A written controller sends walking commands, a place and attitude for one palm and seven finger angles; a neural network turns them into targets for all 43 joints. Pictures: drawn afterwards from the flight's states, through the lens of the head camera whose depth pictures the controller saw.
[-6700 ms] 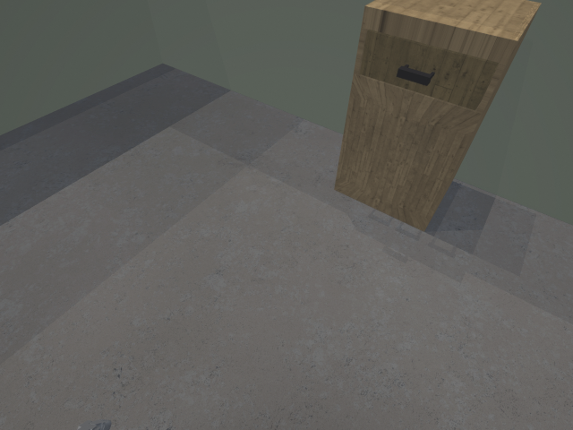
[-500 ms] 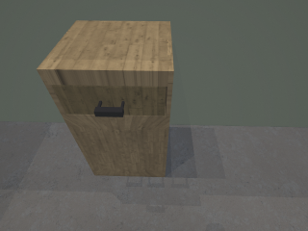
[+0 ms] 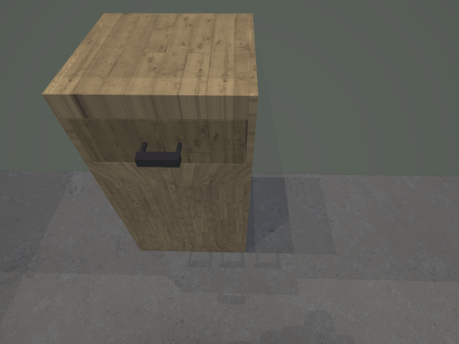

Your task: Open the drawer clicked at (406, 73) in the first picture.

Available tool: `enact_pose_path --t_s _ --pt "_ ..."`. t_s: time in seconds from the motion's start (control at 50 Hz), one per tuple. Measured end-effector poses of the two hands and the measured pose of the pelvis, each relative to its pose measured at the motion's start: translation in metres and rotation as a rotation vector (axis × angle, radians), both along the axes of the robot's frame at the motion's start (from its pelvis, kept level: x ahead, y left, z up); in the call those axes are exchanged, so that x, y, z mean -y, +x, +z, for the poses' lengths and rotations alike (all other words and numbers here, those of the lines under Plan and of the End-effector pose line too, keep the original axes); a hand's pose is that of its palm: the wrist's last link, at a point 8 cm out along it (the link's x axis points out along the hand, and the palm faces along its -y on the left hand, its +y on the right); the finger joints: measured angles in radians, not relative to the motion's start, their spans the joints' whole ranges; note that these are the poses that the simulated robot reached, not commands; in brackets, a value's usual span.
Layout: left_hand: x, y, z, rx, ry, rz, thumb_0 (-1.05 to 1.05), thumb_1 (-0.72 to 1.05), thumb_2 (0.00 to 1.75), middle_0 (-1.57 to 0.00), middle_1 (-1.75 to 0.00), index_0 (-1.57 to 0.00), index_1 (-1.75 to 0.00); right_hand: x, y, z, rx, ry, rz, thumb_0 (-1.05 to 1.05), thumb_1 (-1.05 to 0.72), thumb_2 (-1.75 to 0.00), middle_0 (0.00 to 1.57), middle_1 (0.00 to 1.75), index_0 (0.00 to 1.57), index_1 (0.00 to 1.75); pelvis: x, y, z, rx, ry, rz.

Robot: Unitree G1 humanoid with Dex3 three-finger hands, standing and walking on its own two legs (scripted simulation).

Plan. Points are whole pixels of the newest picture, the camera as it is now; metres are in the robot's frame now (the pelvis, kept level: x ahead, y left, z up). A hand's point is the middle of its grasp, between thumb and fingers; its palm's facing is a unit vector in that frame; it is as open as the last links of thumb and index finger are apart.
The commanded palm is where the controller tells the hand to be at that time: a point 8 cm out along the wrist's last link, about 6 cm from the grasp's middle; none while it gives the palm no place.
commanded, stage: come to a stop and stand still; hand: left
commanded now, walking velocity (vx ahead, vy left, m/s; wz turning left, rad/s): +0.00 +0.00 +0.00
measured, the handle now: (160, 152) +0.56 +0.22 -0.05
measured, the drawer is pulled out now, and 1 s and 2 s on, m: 0.00 0.00 0.00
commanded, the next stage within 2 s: look again from close up in 1.28 s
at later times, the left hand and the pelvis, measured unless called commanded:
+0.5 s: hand out of the picture -0.03 +0.20 -0.17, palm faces +0.01 -0.98 -0.20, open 7.4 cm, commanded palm none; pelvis -0.02 +0.02 +0.00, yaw +0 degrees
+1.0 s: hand out of the picture +0.01 +0.18 -0.17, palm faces +0.02 -0.98 -0.19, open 7.3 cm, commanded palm none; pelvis +0.01 +0.01 +0.00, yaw +0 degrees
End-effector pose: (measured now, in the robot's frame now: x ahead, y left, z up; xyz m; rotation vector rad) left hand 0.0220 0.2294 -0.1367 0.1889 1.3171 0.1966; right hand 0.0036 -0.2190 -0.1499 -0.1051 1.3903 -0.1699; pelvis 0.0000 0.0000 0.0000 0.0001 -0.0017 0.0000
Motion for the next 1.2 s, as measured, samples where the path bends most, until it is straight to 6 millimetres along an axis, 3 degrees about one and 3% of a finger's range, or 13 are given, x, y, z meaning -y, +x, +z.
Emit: enact_pose_path --t_s 0.08,0.2,0.42,0.54,0.74,1.2 --pt "-0.008 -0.002 -0.004 0.039 -0.011 -0.023 0.01 0.91 0.90 -0.20 -0.30 -0.20 -0.29 0.006 0.008 0.004 0.093 -0.034 0.013 0.02 -0.93 -0.90 0.20 0.30 0.20 0.30 -0.008 -0.013 -0.004 0.018 -0.011 0.007" --pt "-0.017 -0.010 0.000 0.055 -0.028 -0.036 0.01 0.91 0.90 -0.20 -0.30 -0.20 -0.29 -0.006 0.007 0.011 0.141 -0.027 0.052 0.01 -0.92 -0.90 0.20 0.30 0.20 0.30 -0.017 -0.023 0.000 0.029 -0.002 -0.003" --pt "-0.020 -0.045 0.002 -0.043 -0.038 -0.022 0.01 0.91 0.90 -0.20 -0.30 -0.20 -0.29 -0.016 -0.021 0.009 0.051 -0.001 0.056 0.01 -0.92 -0.90 0.20 0.30 0.20 0.30 -0.020 -0.022 0.004 0.013 0.007 -0.005" --pt "-0.013 -0.054 0.000 -0.094 -0.052 -0.007 0.01 0.91 0.90 -0.20 -0.30 -0.20 -0.29 -0.020 -0.033 0.007 -0.011 0.011 0.043 0.01 -0.92 -0.90 0.20 0.30 0.20 0.30 -0.018 -0.016 0.004 0.013 0.007 -0.004" --pt "0.004 -0.038 -0.005 -0.091 -0.083 -0.006 0.01 0.91 0.90 -0.20 -0.30 -0.20 -0.29 -0.024 -0.028 0.006 -0.034 0.020 0.025 0.00 -0.91 -0.90 0.20 0.30 0.20 0.30 -0.014 -0.004 0.004 0.013 0.006 -0.006" --pt "0.007 -0.012 -0.005 -0.073 -0.063 0.002 0.01 0.92 0.90 -0.20 -0.30 -0.20 -0.29 -0.013 0.000 0.005 -0.019 0.006 0.023 0.01 -0.92 -0.90 0.20 0.30 0.20 0.30 -0.005 0.017 0.004 0.009 0.005 -0.008"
